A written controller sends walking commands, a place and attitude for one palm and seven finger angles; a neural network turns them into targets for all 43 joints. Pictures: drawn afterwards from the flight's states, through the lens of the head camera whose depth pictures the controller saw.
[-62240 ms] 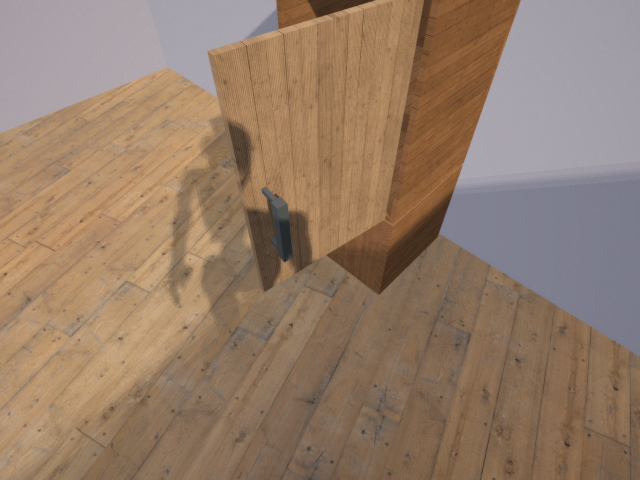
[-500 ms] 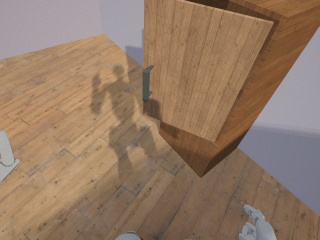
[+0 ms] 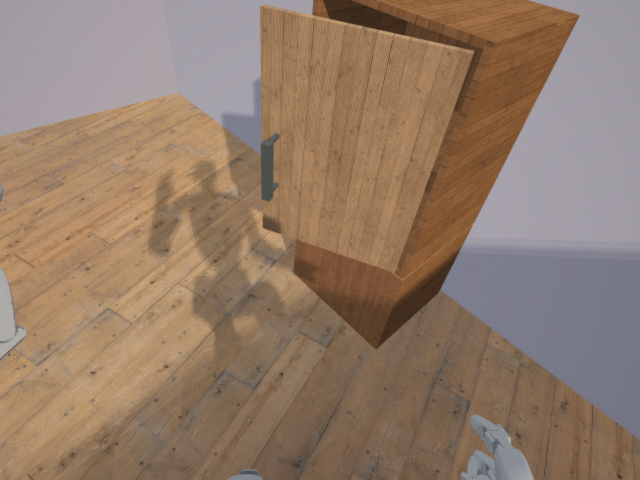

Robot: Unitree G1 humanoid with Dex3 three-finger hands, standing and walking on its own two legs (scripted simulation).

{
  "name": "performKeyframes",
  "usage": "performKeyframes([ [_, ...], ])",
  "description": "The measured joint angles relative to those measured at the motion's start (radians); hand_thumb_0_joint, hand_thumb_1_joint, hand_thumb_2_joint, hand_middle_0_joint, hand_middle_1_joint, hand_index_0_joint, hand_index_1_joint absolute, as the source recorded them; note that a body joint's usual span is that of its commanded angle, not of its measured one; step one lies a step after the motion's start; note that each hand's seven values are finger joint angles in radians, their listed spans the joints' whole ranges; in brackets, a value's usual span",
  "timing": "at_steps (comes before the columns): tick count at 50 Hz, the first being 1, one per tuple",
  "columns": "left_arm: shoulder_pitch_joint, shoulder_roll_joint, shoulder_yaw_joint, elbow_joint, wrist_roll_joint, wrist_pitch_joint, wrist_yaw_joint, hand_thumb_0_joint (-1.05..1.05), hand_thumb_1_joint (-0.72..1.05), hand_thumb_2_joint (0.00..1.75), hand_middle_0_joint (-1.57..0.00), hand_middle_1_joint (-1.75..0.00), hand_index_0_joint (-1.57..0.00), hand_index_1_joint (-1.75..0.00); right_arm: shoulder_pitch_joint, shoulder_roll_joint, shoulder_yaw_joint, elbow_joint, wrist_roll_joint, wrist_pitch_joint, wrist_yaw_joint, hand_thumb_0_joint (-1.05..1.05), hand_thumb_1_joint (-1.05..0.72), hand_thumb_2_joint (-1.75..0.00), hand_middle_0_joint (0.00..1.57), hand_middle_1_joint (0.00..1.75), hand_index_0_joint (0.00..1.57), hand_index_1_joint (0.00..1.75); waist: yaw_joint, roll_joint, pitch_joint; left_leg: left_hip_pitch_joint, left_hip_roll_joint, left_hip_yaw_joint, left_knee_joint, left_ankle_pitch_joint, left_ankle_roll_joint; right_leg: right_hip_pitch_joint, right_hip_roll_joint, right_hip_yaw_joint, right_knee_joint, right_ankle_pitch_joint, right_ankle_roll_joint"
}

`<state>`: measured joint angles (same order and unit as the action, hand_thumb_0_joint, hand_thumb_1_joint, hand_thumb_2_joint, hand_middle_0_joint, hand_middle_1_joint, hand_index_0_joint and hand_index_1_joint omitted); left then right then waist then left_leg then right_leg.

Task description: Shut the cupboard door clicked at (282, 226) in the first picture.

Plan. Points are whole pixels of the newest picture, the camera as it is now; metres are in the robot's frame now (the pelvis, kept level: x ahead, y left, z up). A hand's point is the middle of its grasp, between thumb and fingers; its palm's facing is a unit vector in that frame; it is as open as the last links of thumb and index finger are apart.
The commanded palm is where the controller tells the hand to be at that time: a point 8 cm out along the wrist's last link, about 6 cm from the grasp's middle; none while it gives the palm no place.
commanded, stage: stop stepping back and stand still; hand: left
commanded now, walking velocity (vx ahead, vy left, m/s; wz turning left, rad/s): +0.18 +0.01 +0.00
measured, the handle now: (271, 167) +0.83 +0.14 -0.08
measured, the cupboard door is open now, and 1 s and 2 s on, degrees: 26 26 26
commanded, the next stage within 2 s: let the arm hang, fingers relaxed in 0.82 s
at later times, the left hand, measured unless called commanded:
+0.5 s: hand out of the picture +0.17 +0.29 +0.18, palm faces +0.50 -0.76 -0.43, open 7.4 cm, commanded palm +0.11 +0.31 +0.19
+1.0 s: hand (21, 386) +0.19 +0.31 +0.08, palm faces +0.28 -0.84 -0.47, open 7.4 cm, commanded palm none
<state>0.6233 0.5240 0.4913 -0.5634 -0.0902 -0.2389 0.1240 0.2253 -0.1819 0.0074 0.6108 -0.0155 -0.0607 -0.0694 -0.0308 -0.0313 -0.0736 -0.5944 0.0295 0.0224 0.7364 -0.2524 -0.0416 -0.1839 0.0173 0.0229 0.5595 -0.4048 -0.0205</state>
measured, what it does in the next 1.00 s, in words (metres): steps on the spot: left foot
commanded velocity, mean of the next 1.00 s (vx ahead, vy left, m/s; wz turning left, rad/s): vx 0.05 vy -0.01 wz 0.00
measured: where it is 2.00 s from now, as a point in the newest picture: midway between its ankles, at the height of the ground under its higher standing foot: outside the picture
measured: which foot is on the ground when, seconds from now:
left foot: up 0.00-0.06, down 0.08-1.00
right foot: down 0.00-1.00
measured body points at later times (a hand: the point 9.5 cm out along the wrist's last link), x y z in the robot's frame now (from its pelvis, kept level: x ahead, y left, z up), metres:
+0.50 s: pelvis -0.03 +0.01 +0.01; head -0.06 +0.01 +0.46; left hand +0.13 +0.32 +0.21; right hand +0.09 -0.24 -0.09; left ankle +0.01 +0.14 -0.72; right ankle -0.06 -0.08 -0.72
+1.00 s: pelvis -0.03 +0.04 +0.01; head -0.03 +0.03 +0.46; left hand +0.17 +0.35 +0.11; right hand +0.16 -0.19 -0.08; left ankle +0.01 +0.15 -0.72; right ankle -0.06 -0.08 -0.72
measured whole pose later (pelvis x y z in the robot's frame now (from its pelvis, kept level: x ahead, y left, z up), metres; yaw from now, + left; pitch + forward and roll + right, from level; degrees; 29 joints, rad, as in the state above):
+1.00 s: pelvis -0.03 +0.04 +0.01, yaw +0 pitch +1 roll -1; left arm 0.37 0.40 0.24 -0.08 0.00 -0.09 0.06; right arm 0.15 -0.25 0.02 0.70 0.00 -0.09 0.00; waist 0.03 0.05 -0.04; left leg -0.36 0.02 0.04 0.57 -0.23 0.02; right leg -0.22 0.00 -0.02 0.53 -0.33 0.01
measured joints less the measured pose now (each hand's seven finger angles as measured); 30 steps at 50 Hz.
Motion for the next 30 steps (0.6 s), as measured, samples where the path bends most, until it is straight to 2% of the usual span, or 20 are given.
performKeyframes([
  [1, 0.024, -0.011, -0.001, -0.004, 0.006, 0.01, 0.011, 0.01, 0.88, 0.9, -0.21, -0.3, -0.22, -0.3, 0.029, -0.015, 0.0, 0.007, -0.001, 0.005, -0.003, 0.01, -0.91, -0.9, 0.21, 0.3, 0.21, 0.3, 0.019, -0.008, -0.019, 0.029, -0.01, -0.007, 0.049, -0.027, 0.002, 0.0, -0.012, 0.013, 0.0, -0.004, 0.012],
  [3, 0.0, -0.051, -0.021, 0.012, 0.021, 0.026, 0.034, 0.01, 0.88, 0.9, -0.21, -0.3, -0.22, -0.3, 0.082, -0.058, -0.005, 0.016, 0.004, -0.003, -0.016, 0.01, -0.91, -0.9, 0.21, 0.3, 0.21, 0.3, 0.041, 0.013, -0.041, 0.129, -0.007, -0.034, -0.025, -0.028, 0.015, -0.008, -0.02, 0.003, 0.008, 0.001, 0.039],
  [5, -0.116, -0.09, -0.048, 0.073, 0.033, 0.039, 0.051, 0.01, 0.88, 0.9, -0.21, -0.3, -0.22, -0.3, 0.089, -0.075, -0.019, 0.058, 0.018, -0.025, -0.037, 0.01, -0.91, -0.9, 0.21, 0.3, 0.21, 0.3, 0.033, 0.022, -0.015, 0.145, -0.027, -0.061, -0.066, -0.005, 0.051, -0.018, -0.033, -0.02, 0.036, -0.004, 0.066],
  [7, -0.198, -0.125, -0.053, 0.134, 0.032, 0.056, 0.063, 0.01, 0.88, 0.9, -0.21, -0.3, -0.21, -0.3, 0.07, -0.058, -0.014, 0.092, 0.025, -0.037, -0.043, 0.01, -0.91, -0.9, 0.2, 0.3, 0.21, 0.3, 0.029, 0.0, 0.023, 0.161, -0.043, -0.053, -0.101, 0.041, 0.069, -0.025, -0.029, 0.007, 0.043, -0.003, 0.054],
  [10, -0.193, -0.148, -0.049, 0.132, 0.03, 0.087, 0.064, 0.02, 0.89, 0.9, -0.2, -0.3, -0.21, -0.3, 0.053, -0.013, 0.007, 0.081, 0.015, -0.06, -0.027, 0.01, -0.91, -0.9, 0.2, 0.3, 0.21, 0.3, -0.004, -0.018, 0.051, 0.2, -0.039, -0.042, -0.215, 0.114, 0.055, -0.051, 0.013, 0.01, 0.058, -0.019, 0.037],
  [13, -0.092, -0.127, -0.064, 0.048, 0.033, 0.086, 0.047, 0.02, 0.89, 0.9, -0.2, -0.3, -0.2, -0.3, 0.06, 0.027, 0.03, 0.035, 0.004, -0.071, -0.003, 0.01, -0.91, -0.9, 0.2, 0.3, 0.21, 0.3, -0.032, -0.028, 0.046, 0.214, -0.034, -0.029, -0.288, 0.125, 0.045, -0.024, 0.042, -0.036, -0.049, 0.012, 0.009],
  [14, -0.057, -0.113, -0.069, 0.024, 0.035, 0.08, 0.04, 0.02, 0.89, 0.9, -0.2, -0.3, -0.2, -0.3, 0.06, 0.032, 0.035, 0.022, 0.0, -0.069, 0.003, 0.01, -0.91, -0.9, 0.21, 0.3, 0.21, 0.3, -0.04, -0.022, 0.045, 0.207, -0.032, -0.028, -0.284, 0.111, 0.04, -0.02, 0.046, -0.037, -0.079, 0.063, -0.015],
  [16, -0.006, -0.08, -0.079, -0.007, 0.036, 0.07, 0.027, 0.02, 0.89, 0.9, -0.2, -0.3, -0.21, -0.3, 0.06, 0.032, 0.036, 0.012, -0.007, -0.053, 0.011, 0.01, -0.91, -0.9, 0.21, 0.3, 0.21, 0.3, -0.045, -0.003, 0.043, 0.18, -0.027, -0.031, -0.225, 0.031, 0.03, -0.021, 0.05, -0.045, -0.092, 0.137, -0.038],
  [19, 0.019, -0.054, -0.083, 0.007, 0.037, 0.059, 0.028, 0.02, 0.88, 0.9, -0.21, -0.3, -0.21, -0.3, 0.071, 0.015, 0.026, 0.037, -0.001, -0.01, 0.012, 0.01, -0.9, -0.9, 0.21, 0.3, 0.21, 0.3, -0.015, 0.013, 0.012, 0.129, -0.031, -0.03, -0.011, -0.057, 0.022, -0.021, 0.045, -0.035, -0.08, 0.119, -0.049],
  [21, -0.001, -0.064, -0.077, 0.053, 0.04, 0.052, 0.039, 0.01, 0.88, 0.9, -0.21, -0.3, -0.22, -0.3, 0.083, -0.005, 0.02, 0.057, 0.003, 0.006, 0.006, 0.01, -0.9, -0.9, 0.21, 0.3, 0.21, 0.3, 0.005, 0.016, -0.006, 0.138, -0.028, -0.019, 0.04, -0.078, 0.028, -0.012, 0.032, -0.028, -0.08, 0.11, -0.042],
  [24, -0.064, -0.101, -0.074, 0.137, 0.045, 0.058, 0.058, 0.01, 0.88, 0.9, -0.21, -0.3, -0.22, -0.3, 0.097, -0.042, 0.007, 0.075, 0.01, 0.003, -0.006, 0.01, -0.9, -0.9, 0.21, 0.3, 0.21, 0.3, 0.017, 0.032, -0.013, 0.219, -0.007, -0.001, -0.082, -0.047, 0.047, 0.001, 0.013, -0.041, -0.058, 0.087, -0.023],
  [26, -0.106, -0.134, -0.085, 0.17, 0.046, 0.067, 0.064, 0.01, 0.88, 0.9, -0.21, -0.3, -0.22, -0.3, 0.097, -0.073, -0.009, 0.079, 0.015, -0.007, -0.013, 0.01, -0.91, -0.9, 0.21, 0.3, 0.21, 0.3, 0.017, 0.065, -0.005, 0.275, 0.016, -0.013, -0.178, 0.009, 0.056, 0.001, 0.016, -0.067, -0.026, 0.059, -0.011],
  [30, -0.124, -0.174, -0.098, 0.189, 0.045, 0.08, 0.056, 0.01, 0.88, 0.9, -0.21, -0.3, -0.21, -0.3, 0.049, -0.073, -0.02, 0.093, 0.025, -0.014, -0.02, 0.01, -0.91, -0.9, 0.21, 0.3, 0.21, 0.3, 0.033, 0.042, 0.027, 0.301, -0.004, 0.009, -0.177, 0.012, 0.038, 0.018, -0.011, -0.051, -0.01, 0.043, 0.008],
])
